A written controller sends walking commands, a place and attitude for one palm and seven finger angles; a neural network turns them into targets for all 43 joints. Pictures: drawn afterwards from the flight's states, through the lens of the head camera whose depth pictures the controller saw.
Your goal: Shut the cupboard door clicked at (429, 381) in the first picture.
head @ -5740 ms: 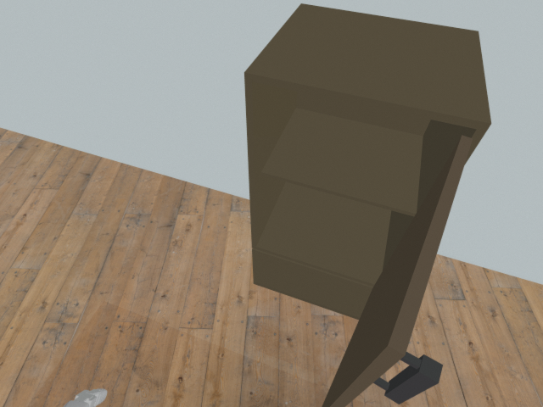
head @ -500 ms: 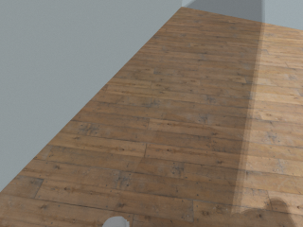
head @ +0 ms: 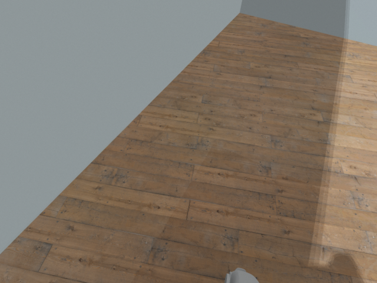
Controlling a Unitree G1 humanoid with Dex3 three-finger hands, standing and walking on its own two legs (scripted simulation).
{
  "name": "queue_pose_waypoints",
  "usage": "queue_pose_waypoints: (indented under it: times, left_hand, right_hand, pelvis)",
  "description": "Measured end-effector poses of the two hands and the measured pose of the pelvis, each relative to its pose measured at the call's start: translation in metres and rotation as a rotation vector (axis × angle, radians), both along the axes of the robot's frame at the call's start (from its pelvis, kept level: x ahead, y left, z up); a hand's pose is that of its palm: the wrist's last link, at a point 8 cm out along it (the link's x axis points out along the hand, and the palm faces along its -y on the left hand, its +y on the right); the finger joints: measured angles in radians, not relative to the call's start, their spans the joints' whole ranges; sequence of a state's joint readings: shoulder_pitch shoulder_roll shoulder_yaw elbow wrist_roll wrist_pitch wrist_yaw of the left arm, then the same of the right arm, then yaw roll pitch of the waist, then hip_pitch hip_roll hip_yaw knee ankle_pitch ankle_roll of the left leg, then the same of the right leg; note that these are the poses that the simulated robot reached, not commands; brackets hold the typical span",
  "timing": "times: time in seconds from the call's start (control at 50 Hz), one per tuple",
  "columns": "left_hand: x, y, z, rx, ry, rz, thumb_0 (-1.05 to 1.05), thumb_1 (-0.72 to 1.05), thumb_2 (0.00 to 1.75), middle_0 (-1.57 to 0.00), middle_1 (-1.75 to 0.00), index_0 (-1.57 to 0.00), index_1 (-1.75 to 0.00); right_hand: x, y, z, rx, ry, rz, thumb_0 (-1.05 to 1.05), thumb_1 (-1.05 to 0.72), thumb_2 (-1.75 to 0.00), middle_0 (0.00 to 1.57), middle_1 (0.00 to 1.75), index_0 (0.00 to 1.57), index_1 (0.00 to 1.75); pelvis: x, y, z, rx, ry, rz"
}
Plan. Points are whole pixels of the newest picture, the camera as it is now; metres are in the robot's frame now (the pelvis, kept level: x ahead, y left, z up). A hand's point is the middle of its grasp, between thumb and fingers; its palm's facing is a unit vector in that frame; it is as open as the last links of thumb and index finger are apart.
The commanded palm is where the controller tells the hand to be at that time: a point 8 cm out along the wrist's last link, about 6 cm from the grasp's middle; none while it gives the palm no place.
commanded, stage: walk to a spot facing it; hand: left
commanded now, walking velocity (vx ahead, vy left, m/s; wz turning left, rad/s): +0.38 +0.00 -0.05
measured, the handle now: out of the picture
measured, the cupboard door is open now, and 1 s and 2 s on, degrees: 100 100 100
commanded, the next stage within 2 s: turn to face it in 0.80 s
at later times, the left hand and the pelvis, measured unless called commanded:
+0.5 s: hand (154, 255) +0.21 +0.11 -0.19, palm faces +0.09 -0.99 -0.11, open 7.4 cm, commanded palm none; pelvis +0.23 -0.04 -0.01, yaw +2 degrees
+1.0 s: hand (152, 152) +0.54 +0.18 -0.17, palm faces +0.04 -0.97 -0.22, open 7.4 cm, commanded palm none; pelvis +0.46 -0.02 -0.01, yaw +2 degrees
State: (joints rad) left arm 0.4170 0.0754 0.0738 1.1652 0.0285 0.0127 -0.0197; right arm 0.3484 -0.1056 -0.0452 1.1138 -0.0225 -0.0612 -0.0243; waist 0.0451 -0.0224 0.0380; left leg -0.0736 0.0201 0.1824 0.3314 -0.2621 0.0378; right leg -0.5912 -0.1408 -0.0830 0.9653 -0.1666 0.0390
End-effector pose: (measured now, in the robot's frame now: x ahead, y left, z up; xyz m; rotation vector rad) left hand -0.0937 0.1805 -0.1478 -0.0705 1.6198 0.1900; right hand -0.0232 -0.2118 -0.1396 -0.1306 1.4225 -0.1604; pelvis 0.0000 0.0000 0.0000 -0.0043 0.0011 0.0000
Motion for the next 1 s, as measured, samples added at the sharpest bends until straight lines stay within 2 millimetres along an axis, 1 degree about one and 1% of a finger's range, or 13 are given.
queue_pose_waypoints:
  times: [0.06, 0.16, 0.24, 0.34, 0.42, 0.5, 0.56, 0.62, 0.66, 0.74, 0.82, 0.9, 1.0]
  left_hand:
    - [0.08, 0.003, -0.005, 0.034, -0.121, -0.07, 0.01, 0.91, 0.9, -0.19, -0.3, -0.2, -0.3]
    - [0.191, 0.027, -0.008, 0.179, -0.228, -0.203, 0.06, 0.97, 0.9, -0.2, -0.3, -0.2, -0.3]
    - [0.254, 0.029, 0.001, 0.252, -0.369, -0.192, 0.04, 0.96, 0.9, -0.19, -0.3, -0.2, -0.3]
    - [0.283, 0.013, 0.01, 0.228, -0.366, -0.176, 0.02, 0.94, 0.9, -0.19, -0.3, -0.2, -0.29]
    - [0.291, -0.008, 0.002, 0.143, -0.298, -0.157, 0.01, 0.92, 0.9, -0.19, -0.3, -0.2, -0.3]
    - [0.3, -0.019, -0.013, 0.064, -0.23, -0.097, 0.01, 0.92, 0.9, -0.2, -0.3, -0.2, -0.3]
    - [0.308, -0.016, -0.028, 0.026, -0.173, -0.045, 0.01, 0.91, 0.9, -0.2, -0.3, -0.2, -0.3]
    - [0.325, -0.001, -0.042, 0.01, -0.113, -0.025, 0.01, 0.91, 0.9, -0.2, -0.3, -0.2, -0.3]
    - [0.348, 0.014, -0.04, 0.027, -0.114, -0.029, 0.01, 0.91, 0.9, -0.2, -0.3, -0.2, -0.3]
    - [0.412, 0.043, -0.024, 0.088, -0.192, -0.051, 0.01, 0.91, 0.9, -0.2, -0.3, -0.2, -0.3]
    - [0.478, 0.061, -0.006, 0.142, -0.273, -0.078, 0.01, 0.92, 0.9, -0.19, -0.3, -0.2, -0.3]
    - [0.543, 0.063, 0.006, 0.168, -0.329, -0.116, 0.01, 0.92, 0.9, -0.19, -0.3, -0.19, -0.29]
    - [0.622, 0.046, 0.008, 0.184, -0.389, -0.184, 0.01, 0.92, 0.9, -0.19, -0.3, -0.19, -0.29]
  right_hand:
    - [0.002, 0.0, -0.006, 0.034, 0.037, -0.046, 0.01, -0.92, -0.9, 0.2, 0.29, 0.2, 0.3]
    - [0.011, -0.013, -0.024, 0.082, 0.114, -0.123, 0.01, -0.91, -0.9, 0.2, 0.3, 0.2, 0.3]
    - [0.048, -0.036, -0.03, 0.091, 0.162, -0.087, 0.01, -0.9, -0.9, 0.2, 0.29, 0.2, 0.3]
    - [0.153, -0.069, -0.019, 0.028, 0.012, -0.027, 0.01, -0.91, -0.9, 0.2, 0.29, 0.2, 0.3]
    - [0.249, -0.08, -0.005, -0.011, -0.143, 0.019, 0.01, -0.91, -0.9, 0.19, 0.29, 0.2, 0.3]
    - [0.339, -0.071, 0.005, -0.037, -0.244, 0.101, 0.01, -0.91, -0.9, 0.19, 0.29, 0.2, 0.3]
    - [0.401, -0.054, 0.006, -0.057, -0.298, 0.16, 0.01, -0.91, -0.9, 0.19, 0.29, 0.2, 0.3]
    - [0.444, -0.038, 0.0, -0.079, -0.352, 0.179, 0.01, -0.91, -0.9, 0.19, 0.29, 0.2, 0.3]
    - [0.455, -0.028, -0.001, -0.077, -0.342, 0.169, 0.0, -0.91, -0.9, 0.19, 0.29, 0.2, 0.3]
    - [0.456, -0.012, 0.0, -0.052, -0.264, 0.128, 0.0, -0.91, -0.9, 0.19, 0.29, 0.2, 0.3]
    - [0.455, -0.018, 0.003, -0.058, -0.19, 0.077, -0.01, -0.95, -0.9, 0.2, 0.3, 0.21, 0.3]
    - [0.453, -0.021, -0.001, -0.031, -0.103, 0.04, 0.0, -0.94, -0.9, 0.2, 0.29, 0.2, 0.3]
    - [0.455, -0.027, -0.016, 0.012, 0.005, -0.014, 0.0, -0.92, -0.9, 0.2, 0.29, 0.2, 0.3]
  pelvis:
    - [0.024, -0.011, -0.003, 0.009, 0.009, -0.012]
    - [0.073, -0.041, -0.02, 0.022, 0.019, -0.038]
    - [0.104, -0.056, -0.023, 0.007, 0.012, -0.019]
    - [0.148, -0.058, -0.01, 0.004, 0.012, -0.003]
    - [0.185, -0.052, -0.005, -0.003, 0.017, 0.013]
    - [0.226, -0.04, -0.009, -0.02, 0.01, 0.035]
    - [0.262, -0.026, -0.02, -0.025, 0.001, 0.05]
    - [0.293, -0.009, -0.033, -0.024, -0.006, 0.057]
    - [0.309, -0.004, -0.03, -0.019, -0.009, 0.057]
    - [0.342, 0.002, -0.017, -0.006, -0.008, 0.056]
    - [0.377, 0.004, -0.007, 0.003, -0.001, 0.045]
    - [0.412, 0.0, -0.003, 0.01, 0.002, 0.033]
    - [0.458, -0.017, -0.01, 0.021, 0.0, 0.032]
